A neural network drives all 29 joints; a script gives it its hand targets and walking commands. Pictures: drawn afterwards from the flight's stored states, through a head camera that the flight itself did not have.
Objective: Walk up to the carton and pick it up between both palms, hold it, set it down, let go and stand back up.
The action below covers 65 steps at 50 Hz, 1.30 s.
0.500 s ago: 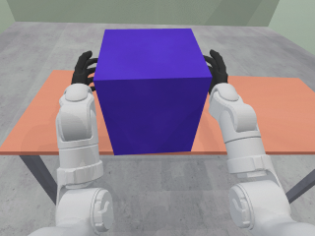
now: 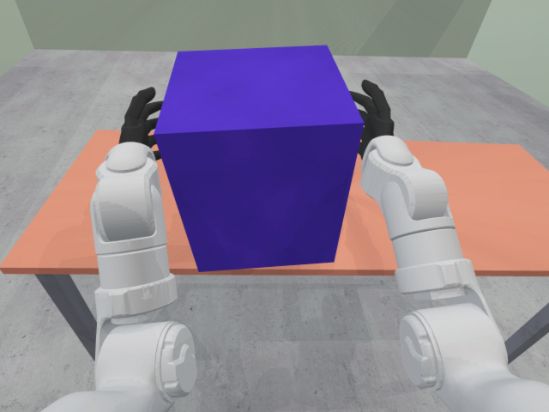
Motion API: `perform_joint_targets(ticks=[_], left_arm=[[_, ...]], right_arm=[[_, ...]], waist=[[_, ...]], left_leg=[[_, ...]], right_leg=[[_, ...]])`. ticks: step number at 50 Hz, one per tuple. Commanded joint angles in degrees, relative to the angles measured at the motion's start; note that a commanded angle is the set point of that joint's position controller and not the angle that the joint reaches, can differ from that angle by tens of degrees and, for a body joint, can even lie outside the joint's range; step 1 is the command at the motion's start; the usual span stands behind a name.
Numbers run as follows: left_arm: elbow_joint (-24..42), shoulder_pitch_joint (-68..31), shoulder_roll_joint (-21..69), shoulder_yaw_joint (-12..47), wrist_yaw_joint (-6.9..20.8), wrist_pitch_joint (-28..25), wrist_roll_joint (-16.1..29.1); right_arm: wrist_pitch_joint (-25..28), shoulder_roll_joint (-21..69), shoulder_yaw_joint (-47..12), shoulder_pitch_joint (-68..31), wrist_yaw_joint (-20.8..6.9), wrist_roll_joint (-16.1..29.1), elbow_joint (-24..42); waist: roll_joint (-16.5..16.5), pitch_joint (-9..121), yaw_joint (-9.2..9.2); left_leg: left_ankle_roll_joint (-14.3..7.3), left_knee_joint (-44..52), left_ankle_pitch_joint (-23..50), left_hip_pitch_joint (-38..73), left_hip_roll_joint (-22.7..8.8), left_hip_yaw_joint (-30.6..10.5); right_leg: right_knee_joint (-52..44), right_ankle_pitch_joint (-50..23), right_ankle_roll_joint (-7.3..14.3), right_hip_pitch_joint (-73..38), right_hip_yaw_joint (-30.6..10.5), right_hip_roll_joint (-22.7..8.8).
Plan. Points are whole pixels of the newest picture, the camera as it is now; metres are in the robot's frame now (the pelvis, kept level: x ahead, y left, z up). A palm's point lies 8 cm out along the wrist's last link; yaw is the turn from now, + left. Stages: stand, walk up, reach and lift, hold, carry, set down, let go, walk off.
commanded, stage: hold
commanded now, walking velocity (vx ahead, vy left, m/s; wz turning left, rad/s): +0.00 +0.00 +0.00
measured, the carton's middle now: (260, 162) +0.41 +0.00 +0.20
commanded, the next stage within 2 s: none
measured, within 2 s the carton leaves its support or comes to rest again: neither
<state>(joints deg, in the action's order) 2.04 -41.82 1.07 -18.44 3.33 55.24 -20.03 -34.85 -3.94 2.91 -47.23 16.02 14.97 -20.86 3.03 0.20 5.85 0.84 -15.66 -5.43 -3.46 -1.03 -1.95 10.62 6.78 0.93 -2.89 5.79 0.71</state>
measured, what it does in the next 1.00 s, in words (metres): stands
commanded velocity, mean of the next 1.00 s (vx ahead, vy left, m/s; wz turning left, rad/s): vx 0.00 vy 0.00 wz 0.00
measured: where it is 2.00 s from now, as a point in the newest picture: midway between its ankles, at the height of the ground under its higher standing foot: outside the picture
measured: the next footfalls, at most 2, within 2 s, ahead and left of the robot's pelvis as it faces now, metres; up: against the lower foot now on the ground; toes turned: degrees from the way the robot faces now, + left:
none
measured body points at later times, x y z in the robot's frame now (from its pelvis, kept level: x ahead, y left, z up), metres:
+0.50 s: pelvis +0.00 +0.00 +0.00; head -0.05 +0.03 +0.45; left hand +0.37 +0.16 +0.25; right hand +0.38 -0.14 +0.26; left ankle +0.04 +0.12 -0.75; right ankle +0.00 -0.10 -0.75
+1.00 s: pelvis +0.00 +0.00 +0.00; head -0.05 +0.03 +0.45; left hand +0.37 +0.16 +0.25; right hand +0.38 -0.14 +0.26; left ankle +0.04 +0.12 -0.75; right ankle +0.00 -0.10 -0.75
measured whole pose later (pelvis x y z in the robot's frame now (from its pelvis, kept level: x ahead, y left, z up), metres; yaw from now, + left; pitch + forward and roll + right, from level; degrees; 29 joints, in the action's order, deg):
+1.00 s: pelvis +0.00 +0.00 +0.00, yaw +0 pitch -7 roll -1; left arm 6.0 -40.3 1.4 -18.5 4.2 57.4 -20.8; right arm -36.4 -4.0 1.6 -46.4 17.3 16.5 -18.5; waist 3.1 0.1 5.5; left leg 1.0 -14.6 -5.4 -2.0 -1.0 -1.7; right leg 9.7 6.8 0.9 -4.2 5.5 0.7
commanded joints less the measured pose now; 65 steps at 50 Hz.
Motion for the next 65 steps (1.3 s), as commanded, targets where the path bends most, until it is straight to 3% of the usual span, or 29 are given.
perform_joint_targets(ticks=[1, 4, 7, 14, 22, 28, 39, 47, 52, 58, 65], left_arm=[[9.4, -40.9, 21.2, 24.2, 8.5, -4.4, 13.0], [9.7, -40.1, 21.0, 24.0, 8.8, -3.9, 12.8], [9.6, -39.7, 21.0, 23.8, 9.2, -3.7, 12.5], [11.7, -39.5, 21.2, 24.5, 9.4, -3.3, 12.8], [12.2, -38.4, 20.5, 23.8, 9.7, -2.6, 12.4], [11.3, -38.9, 20.7, 23.9, 9.5, -2.5, 12.6], [12.3, -38.3, 21.0, 24.1, 9.6, -2.7, 12.3], [13.7, -37.8, 20.7, 24.8, 9.7, -2.4, 12.3], [13.8, -36.0, 20.4, 24.2, 9.9, -1.8, 11.8], [12.6, -37.3, 20.5, 23.9, 9.6, -2.3, 12.0], [13.9, -37.5, 20.8, 24.9, 9.4, -2.3, 12.1]], right_arm=[[2.7, 17.3, -12.4, -37.8, -4.0, 4.5, 12.2], [2.1, 17.1, -13.2, -37.6, -3.6, 5.0, 13.0], [1.7, 17.0, -13.3, -37.4, -3.2, 5.6, 12.5], [1.5, 17.1, -14.5, -37.2, -2.9, 6.1, 15.0], [1.1, 16.9, -14.5, -36.8, -2.8, 6.4, 15.1], [1.3, 16.2, -13.1, -36.9, -3.2, 6.0, 13.6], [1.4, 17.0, -14.3, -36.7, -2.8, 6.2, 15.2], [1.4, 16.6, -13.8, -35.9, -2.8, 6.2, 15.0], [1.4, 16.2, -14.8, -34.9, -2.5, 6.5, 16.0], [1.8, 16.2, -13.5, -35.6, -3.4, 5.6, 14.3], [1.8, 16.4, -13.7, -36.0, -3.0, 5.6, 14.8]], waist=[[-5.0, 23.8, 0.35], [-4.3, 24.9, 0.45], [-5.5, 24.0, 0.34], [-4.6, 26.0, 0.4], [-3.8, 23.7, 0.13], [-5.0, 22.9, 0.22], [-4.5, 24.6, -0.26], [-5.9, 23.8, 0.35], [-4.6, 23.7, -0.21], [-4.5, 22.5, -0.1], [-5.7, 23.6, 0.29]], left_leg=[[1.3, 0.2, 8.1, 8.7, 3.4, 3.7], [1.2, -0.4, 12.5, 10.5, 3.5, 3.4], [1.6, -0.7, 12.8, 10.3, 3.6, 3.5], [1.6, -0.8, 14.9, 12.0, 3.7, 3.4], [1.6, -0.4, 13.7, 10.7, 3.5, 3.7], [2.0, 0.3, 10.6, 10.1, 3.4, 3.8], [1.7, -0.2, 13.4, 11.2, 3.7, 4.0], [2.2, -0.3, 14.3, 11.5, 3.6, 4.0], [2.1, -0.5, 16.8, 12.3, 3.7, 3.7], [2.0, 0.5, 11.0, 10.6, 3.4, 4.2], [2.2, -0.3, 13.9, 11.7, 3.6, 4.0]], right_leg=[[-1.0, -4.2, -2.5, 0.2, 1.4, 2.5], [-1.0, -8.1, -2.7, -0.9, 1.1, 2.4], [-1.1, -7.9, -2.6, -0.8, 0.9, 2.4], [-1.0, -9.9, -2.9, -1.7, 1.0, 2.5], [-1.1, -8.8, -2.7, -1.4, 1.0, 2.3], [-1.5, -5.4, -2.4, -0.7, 1.1, 2.4], [-1.4, -8.0, -2.7, -1.6, 1.1, 2.4], [-1.4, -8.0, -2.4, -1.3, 1.1, 2.5], [-1.7, -11.0, -2.6, -2.7, 1.0, 2.3], [-2.0, -5.2, -2.2, -1.0, 1.2, 2.5], [-1.5, -7.7, -2.3, -1.2, 1.2, 2.3]])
